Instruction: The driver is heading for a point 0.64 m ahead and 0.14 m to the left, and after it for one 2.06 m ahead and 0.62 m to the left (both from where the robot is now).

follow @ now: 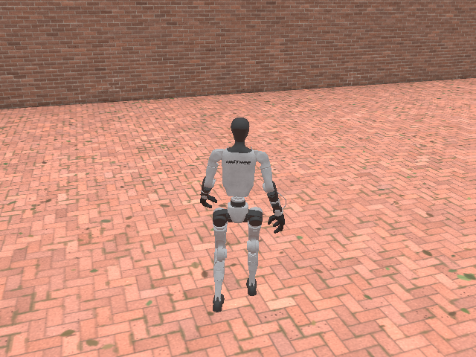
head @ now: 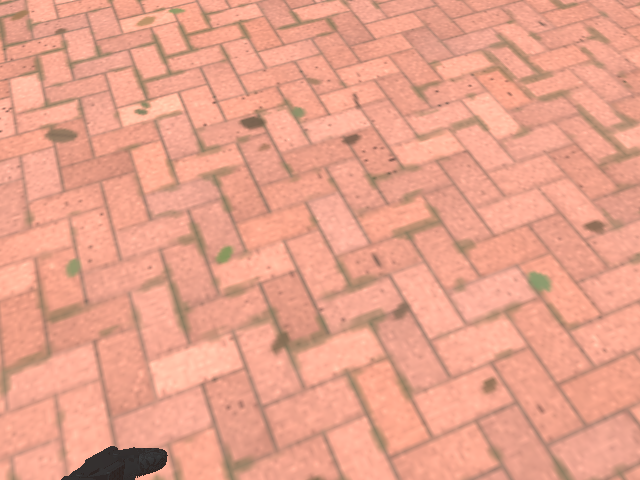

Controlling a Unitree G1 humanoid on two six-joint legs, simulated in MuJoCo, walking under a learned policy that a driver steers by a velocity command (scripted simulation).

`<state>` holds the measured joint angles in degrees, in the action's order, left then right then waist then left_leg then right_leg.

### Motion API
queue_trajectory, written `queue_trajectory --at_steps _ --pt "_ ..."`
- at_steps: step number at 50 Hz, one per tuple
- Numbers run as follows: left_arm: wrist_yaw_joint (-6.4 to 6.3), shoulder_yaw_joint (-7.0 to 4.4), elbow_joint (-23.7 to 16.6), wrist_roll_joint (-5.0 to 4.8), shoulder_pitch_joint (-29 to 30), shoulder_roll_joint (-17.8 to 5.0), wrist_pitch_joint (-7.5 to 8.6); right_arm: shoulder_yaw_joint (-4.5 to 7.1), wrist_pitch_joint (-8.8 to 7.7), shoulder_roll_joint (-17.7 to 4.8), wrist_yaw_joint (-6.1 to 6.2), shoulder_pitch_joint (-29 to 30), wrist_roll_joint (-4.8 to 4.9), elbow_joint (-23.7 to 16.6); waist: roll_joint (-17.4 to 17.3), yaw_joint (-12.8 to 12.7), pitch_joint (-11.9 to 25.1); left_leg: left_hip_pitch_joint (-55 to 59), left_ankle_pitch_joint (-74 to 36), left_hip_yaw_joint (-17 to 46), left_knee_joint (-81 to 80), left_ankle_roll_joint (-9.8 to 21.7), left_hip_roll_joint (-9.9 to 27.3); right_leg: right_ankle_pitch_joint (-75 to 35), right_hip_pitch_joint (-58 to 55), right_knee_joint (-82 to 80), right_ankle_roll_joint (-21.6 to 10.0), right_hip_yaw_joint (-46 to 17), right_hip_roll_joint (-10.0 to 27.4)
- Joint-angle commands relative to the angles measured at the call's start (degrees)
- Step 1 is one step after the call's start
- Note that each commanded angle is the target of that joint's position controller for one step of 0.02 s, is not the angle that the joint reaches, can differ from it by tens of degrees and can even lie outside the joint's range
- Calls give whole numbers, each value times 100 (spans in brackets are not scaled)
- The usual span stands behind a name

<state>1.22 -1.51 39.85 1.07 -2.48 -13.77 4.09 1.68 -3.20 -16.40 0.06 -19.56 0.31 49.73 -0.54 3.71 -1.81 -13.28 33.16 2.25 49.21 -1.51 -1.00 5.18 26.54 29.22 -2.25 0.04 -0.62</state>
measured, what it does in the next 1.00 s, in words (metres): steps on the spot: left foot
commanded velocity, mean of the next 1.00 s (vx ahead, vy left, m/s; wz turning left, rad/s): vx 0.04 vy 0.00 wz -0.01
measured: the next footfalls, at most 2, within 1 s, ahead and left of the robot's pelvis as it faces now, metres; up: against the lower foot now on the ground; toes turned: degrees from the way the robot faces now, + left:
left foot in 0.22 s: +0.10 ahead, +0.15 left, +0.00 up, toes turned +0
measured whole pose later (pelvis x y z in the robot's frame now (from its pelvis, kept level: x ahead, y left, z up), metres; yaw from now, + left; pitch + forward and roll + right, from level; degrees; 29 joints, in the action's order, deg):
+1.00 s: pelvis +0.09 +0.02 +0.01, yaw +0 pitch -2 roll +0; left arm -2.2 -2.4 63.2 -0.1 -7.5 -12.4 -1.3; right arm 1.2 -0.6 -11.9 2.2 -15.2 -0.4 58.5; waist 0.0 -0.2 -2.4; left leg -8.5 17.9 -0.5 28.1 -0.5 0.7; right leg 13.3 13.8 28.7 0.4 -0.5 0.4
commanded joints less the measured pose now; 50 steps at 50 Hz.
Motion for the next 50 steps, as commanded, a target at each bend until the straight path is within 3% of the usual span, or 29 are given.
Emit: queue_trajectory --at_steps 1,3,5,9,11,12,13,15,19,27,37,50 --pt "-17 -158 3 -98 -776 -604 -114 138 132 -645 68 -212 49 -288 520 -461 1259 -1891 289 222 1369 -213 438 -2375 -2641 -655 -1323 -1973 1767" --pt "-18 -174 -8 15 -165 -677 -147 147 352 -518 176 -183 -32 -291 712 -135 801 -1086 -249 170 621 -306 598 -1264 -1211 -1150 -1095 -1501 1447" --pt "-36 -200 47 86 44 -691 -170 105 428 -305 239 -357 -68 -177 883 -28 770 -349 -655 -49 -69 -316 471 -885 -595 -1329 -1057 -1061 1179" --pt "-103 -172 262 -7 48 -604 -224 100 439 -232 220 -212 -115 -98 743 -33 800 544 -2145 -221 -1454 -110 361 956 -315 -1354 -856 -872 1018" --pt "-105 -89 467 -19 -209 -385 -240 109 436 -324 208 9 -242 -200 540 -73 466 773 -2427 -32 -2084 94 497 2355 -16 -1344 -365 -833 748" --pt "-99 -86 537 12 -354 -389 -245 138 431 -565 233 147 -233 -319 244 -221 170 531 -2190 287 -2454 250 810 2605 5 -1121 -115 -724 524" --pt "-120 -127 563 -33 -544 -425 -259 235 424 -871 243 343 -147 -235 -517 -492 -72 -343 -936 260 -2556 402 755 2107 -436 -967 53 -333 191" --pt "-191 -161 644 -34 -420 -535 -281 131 306 -401 218 493 -178 -202 -605 -429 -155 -966 -475 237 -2887 270 630 1379 -1168 -564 85 -251 179" --pt "-224 -162 920 -29 -599 -456 -301 114 135 -338 193 393 -101 -83 -328 -395 116 -456 -1670 100 -2605 126 537 548 -1316 -416 -31 -257 226" --pt "-247 -182 1388 -102 -622 -470 -353 104 172 -313 205 286 -63 135 34 -348 319 -95 -2705 -38 -2395 180 434 -513 -1628 -221 -4 -218 256" --pt "-333 -198 1839 -123 -557 -522 -469 83 212 -202 205 271 -60 435 36 -386 186 -25 -2820 -132 -2514 182 350 -577 -1773 -262 34 -216 273" --pt "-357 -176 2215 -120 -516 -461 -496 46 226 -100 237 148 -68 783 18 -400 11 -63 -2342 -192 -2692 169 293 -127 -1706 -424 80 -182 243"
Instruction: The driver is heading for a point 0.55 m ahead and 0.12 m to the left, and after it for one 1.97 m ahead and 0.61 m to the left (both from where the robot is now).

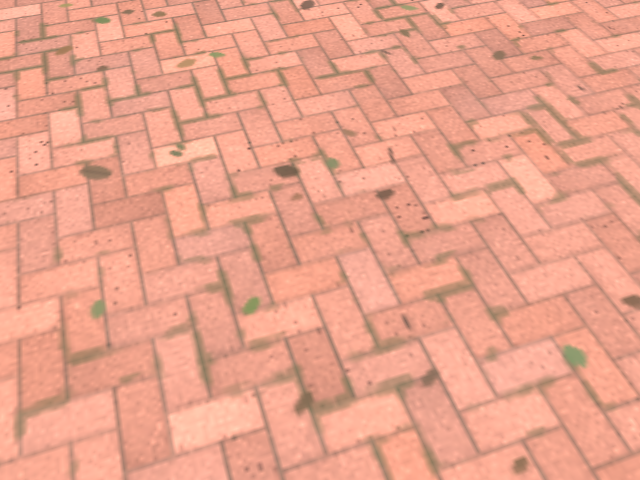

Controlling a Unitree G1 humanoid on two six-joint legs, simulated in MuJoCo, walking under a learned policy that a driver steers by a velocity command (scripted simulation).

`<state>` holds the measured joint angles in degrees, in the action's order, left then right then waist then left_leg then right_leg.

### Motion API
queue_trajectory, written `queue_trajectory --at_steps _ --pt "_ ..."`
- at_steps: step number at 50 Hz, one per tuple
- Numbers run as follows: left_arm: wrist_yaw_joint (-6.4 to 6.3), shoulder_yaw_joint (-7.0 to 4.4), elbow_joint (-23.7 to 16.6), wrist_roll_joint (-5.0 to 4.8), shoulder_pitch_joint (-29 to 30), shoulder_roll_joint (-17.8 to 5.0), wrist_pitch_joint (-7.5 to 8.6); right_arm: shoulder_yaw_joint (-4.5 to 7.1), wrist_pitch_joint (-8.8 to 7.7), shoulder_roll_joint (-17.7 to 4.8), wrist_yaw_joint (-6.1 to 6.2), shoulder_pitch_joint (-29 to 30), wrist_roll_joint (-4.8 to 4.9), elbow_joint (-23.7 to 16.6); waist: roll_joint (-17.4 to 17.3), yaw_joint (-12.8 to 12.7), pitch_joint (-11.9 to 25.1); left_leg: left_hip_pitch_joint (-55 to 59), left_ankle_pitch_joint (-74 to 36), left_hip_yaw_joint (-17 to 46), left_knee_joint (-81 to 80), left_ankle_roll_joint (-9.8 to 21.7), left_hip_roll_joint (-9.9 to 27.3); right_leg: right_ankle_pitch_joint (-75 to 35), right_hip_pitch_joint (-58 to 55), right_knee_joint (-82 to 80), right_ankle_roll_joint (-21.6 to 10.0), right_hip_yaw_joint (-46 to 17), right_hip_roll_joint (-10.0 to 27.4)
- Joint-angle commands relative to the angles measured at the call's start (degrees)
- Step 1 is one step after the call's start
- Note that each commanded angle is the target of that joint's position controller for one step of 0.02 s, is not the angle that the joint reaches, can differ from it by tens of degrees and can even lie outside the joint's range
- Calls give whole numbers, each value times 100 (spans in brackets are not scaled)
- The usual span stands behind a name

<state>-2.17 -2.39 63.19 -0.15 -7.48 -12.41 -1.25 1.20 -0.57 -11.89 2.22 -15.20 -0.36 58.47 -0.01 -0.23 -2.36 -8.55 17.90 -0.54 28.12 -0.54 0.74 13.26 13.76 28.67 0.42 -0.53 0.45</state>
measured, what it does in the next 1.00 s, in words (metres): walks ahead, turning left: left foot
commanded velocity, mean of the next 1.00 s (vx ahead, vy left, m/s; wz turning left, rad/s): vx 0.35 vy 0.00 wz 0.27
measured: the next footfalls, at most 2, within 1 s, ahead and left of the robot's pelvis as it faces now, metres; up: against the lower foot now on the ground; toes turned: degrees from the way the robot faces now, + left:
left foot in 0.78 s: +0.41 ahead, +0.13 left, +0.00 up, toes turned +16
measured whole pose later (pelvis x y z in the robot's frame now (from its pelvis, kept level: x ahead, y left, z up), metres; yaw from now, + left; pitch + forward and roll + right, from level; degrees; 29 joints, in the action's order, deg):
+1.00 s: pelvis +0.36 +0.06 +0.00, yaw +20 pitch +1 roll +1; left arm -1.1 -3.2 48.4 0.1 -7.8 -16.0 7.1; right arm 3.9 -4.2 -14.1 -1.9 -14.6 0.5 48.5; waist 1.2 1.4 -2.2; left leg -13.6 8.2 1.2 21.5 7.2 -8.0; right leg 15.3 34.5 63.6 0.4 -4.8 7.2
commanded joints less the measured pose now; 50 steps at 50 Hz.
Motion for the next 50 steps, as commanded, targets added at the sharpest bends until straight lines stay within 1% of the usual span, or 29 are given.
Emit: queue_trajectory --at_steps 1,3,5,7,9,11,13,14,15,16,17,18,19,20,23,25,28,33,36,38,39,40,41,42,43,44,45,47,50 --pt "-20 -85 -98 2 -25 -590 39 90 -37 -542 24 -304 -1 -68 -32 -7 53 -543 -780 84 -593 72 116 -901 -418 -380 -185 -123 134" --pt "-22 -78 -59 3 -48 -575 40 82 -38 -524 28 -338 0 -23 -27 -9 31 -558 -713 79 -611 73 110 -836 -400 -399 -180 -119 129" --pt "-29 -84 44 -32 -207 -561 28 104 -12 -549 50 -509 40 85 -87 -3 44 -624 791 41 -661 188 18 795 -285 -297 -224 70 -70" --pt "-30 -117 -2 -63 -176 -624 80 165 -15 -725 86 -464 88 -10 -215 31 -396 -951 2364 376 -802 457 199 2298 377 -94 -339 111 -146" --pt "24 -93 -129 -76 -5 -468 261 227 -125 -866 73 -764 158 17 -501 166 -650 -813 2869 1166 -1160 793 728 2028 942 369 -351 168 -129" --pt "135 -59 -222 -110 88 -260 443 343 -226 -1126 37 -910 199 70 -1096 190 -697 -559 2983 2336 -1752 1256 1604 1035 1272 1392 -344 372 -91" --pt "215 -55 -217 -174 -106 -230 549 327 -280 -1025 -9 -593 197 -65 -985 -42 -806 -856 2591 2300 -1743 1255 1685 1222 994 1197 -542 298 62" --pt "224 -61 -101 -201 -461 -207 584 310 -284 -972 -41 -306 233 -162 -919 -273 -800 -1193 2288 1866 -1505 1061 1425 1150 291 480 -611 389 0" --pt "216 -118 129 -188 -982 -300 597 297 -279 -925 -66 -89 247 -258 -731 -483 -693 -1572 1791 1346 -1080 840 1027 776 -608 -65 -584 443 -146" --pt "202 -215 324 -139 -1599 -571 605 259 -313 -790 -81 112 219 -376 -163 -676 -464 -2018 791 716 24 581 580 625 -1399 -434 -640 -256 218" --pt "198 -408 468 -155 -2444 -1292 627 165 -393 -393 -86 179 194 -586 1457 -874 -89 -3091 487 -256 2090 180 -184 1404 -2359 -1391 -1233 -2331 1388" --pt "253 -357 474 -31 -2705 -1298 727 182 -486 -451 -66 319 285 -700 1539 -905 57 -3757 1412 309 3583 203 -317 1606 -2414 -1949 -1770 -4020 2267" --pt "235 -220 335 14 -2241 -865 813 225 -538 -571 -98 272 413 -670 758 -612 -276 -4154 1116 877 4334 396 -53 1506 -2239 -1843 -1656 -3613 2295" --pt "233 -142 175 -8 -1861 -616 854 220 -557 -530 -149 129 433 -577 533 -415 -366 -4243 513 975 4432 557 143 1267 -2097 -1828 -1388 -2806 2040" --pt "247 -1 40 22 -1526 -288 817 334 -501 -591 -221 173 290 -516 506 -185 -355 -3804 -606 814 3643 634 437 -565 -1761 -1908 -758 -927 1394" --pt "184 8 60 92 -1737 -372 786 309 -391 -376 -297 268 263 -548 448 -190 -283 -3692 -943 595 3462 490 410 -1318 -1630 -1967 -772 -377 1284" --pt "81 -9 -69 135 -1592 -634 760 209 -342 -193 -336 1032 235 -960 310 -221 -550 -3614 -1517 355 2361 325 394 -1648 -1165 -2236 -805 176 1230" --pt "22 -50 -96 20 -1946 -835 709 102 -334 -186 -522 1976 202 -1483 293 -388 -734 -3117 -1900 -295 1123 474 297 -2204 -1337 -2233 -757 856 1374" --pt "0 -113 -210 -4 -1835 -1049 615 206 -341 -417 -631 1867 197 -1651 533 -46 -366 -2447 -1365 -671 930 795 -87 -4936 -1913 -1293 -621 1182 1527" --pt "-43 -175 -380 33 -1617 -1234 503 436 -305 -849 -668 771 226 -1455 790 615 392 -1012 -1024 -814 929 1071 -487 -6394 -1862 364 -516 1260 1550" --pt "-36 -171 -506 22 -1476 -1254 497 635 -264 -1205 -604 -117 237 -1233 653 1096 847 431 -1195 -537 556 1288 -551 -5804 -1119 1688 -358 1286 1337" --pt "22 -65 -691 154 -1593 -885 585 750 -175 -1644 -445 -748 224 -1091 -501 1044 1386 2032 -850 1365 437 1645 604 -1998 511 3771 -156 1264 799" --pt "161 123 -971 9 -2002 -248 832 721 -231 -1844 -450 -542 132 -1284 -1409 464 2277 3328 417 4977 -822 2837 1991 1899 2420 5619 9 166 -394" --pt "236 -38 -1165 -184 -1123 -826 1073 603 -289 -1361 -445 -569 90 -1219 -695 797 1895 2993 524 4733 -1346 2408 1775 1598 3015 5837 -204 -694 -60" --pt "238 -79 -1384 -299 -742 -963 1152 541 -369 -1138 -438 -241 94 -1244 -497 614 1115 2179 103 3777 -1396 2131 1580 1043 3206 5480 -343 -576 190" --pt "173 -100 -1346 -219 -715 -930 1153 487 -441 -1000 -476 261 112 -1361 199 262 660 1165 -632 3058 -1469 1944 1298 653 2870 4962 -331 -543 453" --pt "121 -175 -1312 -122 -836 -985 1077 443 -477 -873 -482 604 88 -1468 270 19 509 448 -1134 2520 -1517 1817 1065 464 2435 4494 -272 -544 634" --pt "108 -223 -1399 -29 -1005 -917 883 413 -485 -851 -446 732 73 -1533 57 -230 389 -331 -1511 2090 -1674 1779 819 374 1936 3966 -117 -532 789" --pt "51 -222 -1726 134 -390 -803 752 457 -496 -1083 -303 377 97 -1490 -104 -139 168 -905 -1854 1640 -1803 1787 612 -286 2043 2955 196 -308 713"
